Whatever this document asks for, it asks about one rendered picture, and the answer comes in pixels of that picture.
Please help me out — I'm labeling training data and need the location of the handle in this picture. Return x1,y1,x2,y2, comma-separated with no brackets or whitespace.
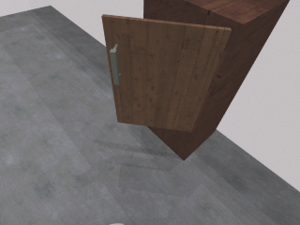
110,44,121,85

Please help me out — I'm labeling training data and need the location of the cupboard door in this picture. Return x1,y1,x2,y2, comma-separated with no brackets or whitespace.
101,14,232,132

